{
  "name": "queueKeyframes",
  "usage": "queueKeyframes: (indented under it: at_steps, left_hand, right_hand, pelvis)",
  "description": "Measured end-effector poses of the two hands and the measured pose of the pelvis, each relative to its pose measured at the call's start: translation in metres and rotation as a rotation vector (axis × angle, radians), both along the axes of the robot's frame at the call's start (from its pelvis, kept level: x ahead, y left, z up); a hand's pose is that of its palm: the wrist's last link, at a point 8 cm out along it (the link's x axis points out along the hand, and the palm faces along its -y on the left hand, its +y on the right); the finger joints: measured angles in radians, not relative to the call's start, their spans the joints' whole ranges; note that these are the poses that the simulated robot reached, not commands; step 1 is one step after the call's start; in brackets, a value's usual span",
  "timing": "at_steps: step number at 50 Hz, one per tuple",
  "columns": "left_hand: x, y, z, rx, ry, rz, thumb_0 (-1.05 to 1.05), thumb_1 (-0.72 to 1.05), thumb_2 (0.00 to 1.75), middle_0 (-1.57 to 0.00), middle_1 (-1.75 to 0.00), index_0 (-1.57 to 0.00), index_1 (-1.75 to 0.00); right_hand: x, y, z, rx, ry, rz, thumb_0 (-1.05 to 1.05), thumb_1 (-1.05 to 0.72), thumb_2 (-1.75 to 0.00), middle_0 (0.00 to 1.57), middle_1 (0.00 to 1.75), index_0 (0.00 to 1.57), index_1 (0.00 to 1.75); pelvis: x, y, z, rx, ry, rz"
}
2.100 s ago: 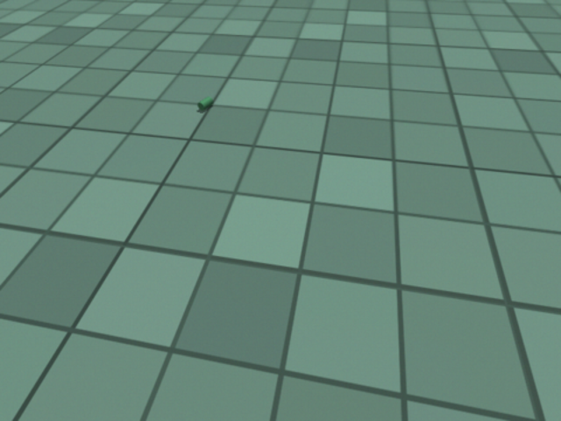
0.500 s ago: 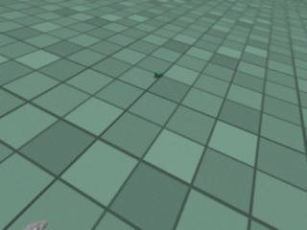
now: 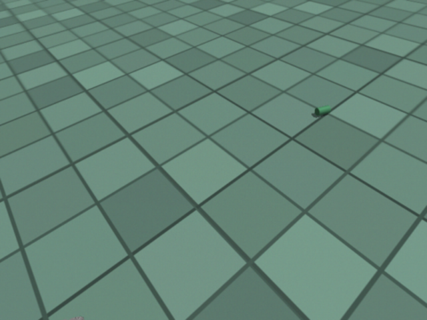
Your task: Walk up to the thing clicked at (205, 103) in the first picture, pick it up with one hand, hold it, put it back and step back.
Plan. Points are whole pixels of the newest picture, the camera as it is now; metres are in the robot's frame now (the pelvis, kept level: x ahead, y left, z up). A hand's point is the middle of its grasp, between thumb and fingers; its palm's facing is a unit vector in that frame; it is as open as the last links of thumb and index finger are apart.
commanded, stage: walk up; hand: left
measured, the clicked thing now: (322, 110) +1.69 -0.64 -0.73
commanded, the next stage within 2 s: none
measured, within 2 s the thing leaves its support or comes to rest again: neither
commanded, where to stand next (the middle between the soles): +1.49 -1.00 m, yaw +29 degrees
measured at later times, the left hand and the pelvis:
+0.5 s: hand (164, 244) +0.34 +0.19 -0.16, palm faces +0.10 -0.96 -0.27, open 7.4 cm; pelvis +0.30 -0.10 -0.01, yaw +9 degrees
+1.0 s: hand (222, 186) +0.52 +0.04 -0.14, palm faces +0.32 -0.88 -0.34, open 7.4 cm; pelvis +0.56 -0.25 +0.00, yaw +17 degrees
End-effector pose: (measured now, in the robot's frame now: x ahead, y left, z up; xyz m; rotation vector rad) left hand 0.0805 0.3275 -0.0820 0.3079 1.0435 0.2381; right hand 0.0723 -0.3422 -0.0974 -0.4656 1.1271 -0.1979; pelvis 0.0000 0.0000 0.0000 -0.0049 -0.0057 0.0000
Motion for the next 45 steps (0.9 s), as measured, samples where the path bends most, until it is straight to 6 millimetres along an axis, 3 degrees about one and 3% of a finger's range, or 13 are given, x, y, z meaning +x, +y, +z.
queueKeyframes:
  at_steps: [7,12,16,23,29,34,38,45]
  left_hand:
    - [-0.002,-0.026,-0.014,-0.035,0.147,0.134,0.01,0.9,0.9,-0.21,-0.3,-0.2,-0.3]
    - [0.029,-0.037,-0.05,-0.064,0.213,0.196,0.01,0.9,0.9,-0.21,-0.3,-0.2,-0.3]
    - [0.082,-0.057,-0.067,-0.087,0.237,0.166,0.01,0.9,0.9,-0.2,-0.3,-0.2,-0.3]
    - [0.214,-0.088,-0.052,-0.11,0.091,0.087,0.01,0.9,0.9,-0.2,-0.3,-0.2,-0.3]
    - [0.317,-0.116,-0.03,-0.07,0.011,0.065,0.01,0.9,0.9,-0.2,-0.3,-0.2,-0.3]
    - [0.394,-0.15,-0.017,0.007,-0.072,0.084,0.01,0.9,0.9,-0.2,-0.3,-0.2,-0.3]
    - [0.415,-0.185,-0.005,0.021,-0.088,0.133,0.01,0.9,0.9,-0.2,-0.3,-0.2,-0.3]
    - [0.411,-0.227,0.001,-0.01,0.022,0.257,0.01,0.9,0.9,-0.21,-0.3,-0.2,-0.3]
  right_hand:
    - [0.175,0.003,0.032,0.037,-0.141,0.186,0.01,-0.91,-0.9,0.2,0.3,0.2,0.3]
    - [0.271,-0.002,0.031,-0.013,-0.206,0.242,0.01,-0.9,-0.9,0.2,0.3,0.21,0.3]
    - [0.304,-0.018,0.028,-0.044,-0.225,0.183,0.0,-0.9,-0.89,0.2,0.3,0.21,0.3]
    - [0.311,-0.063,0.036,-0.068,-0.09,0.135,0.01,-0.9,-0.89,0.21,0.3,0.21,0.3]
    - [0.335,-0.127,0.031,-0.084,0.032,0.102,0.01,-0.9,-0.89,0.21,0.3,0.21,0.3]
    - [0.39,-0.196,0.006,-0.116,0.102,0.091,0.01,-0.9,-0.89,0.21,0.3,0.21,0.3]
    - [0.459,-0.215,-0.002,-0.11,0.102,0.11,0.01,-0.9,-0.89,0.2,0.3,0.21,0.3]
    - [0.581,-0.204,0.012,-0.027,0.017,0.247,0.01,-0.91,-0.89,0.2,0.3,0.2,0.3]
  pelvis:
    - [0.085,-0.032,0.008,-0.015,-0.005,0.071]
    - [0.161,-0.041,-0.016,-0.014,-0.016,0.098]
    - [0.206,-0.049,-0.023,0.019,-0.026,0.112]
    - [0.275,-0.086,-0.008,0.042,-0.031,0.144]
    - [0.341,-0.132,-0.006,0.043,-0.014,0.18]
    - [0.405,-0.182,-0.023,0.021,-0.006,0.216]
    - [0.44,-0.206,-0.015,0.021,-0.013,0.246]
    - [0.51,-0.232,0.006,0.001,-0.012,0.275]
